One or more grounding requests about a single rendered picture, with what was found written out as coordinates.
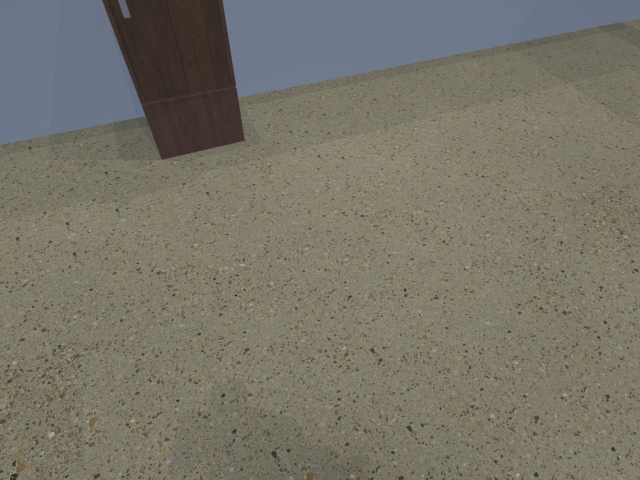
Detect cupboard door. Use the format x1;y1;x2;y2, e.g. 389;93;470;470
109;0;232;100

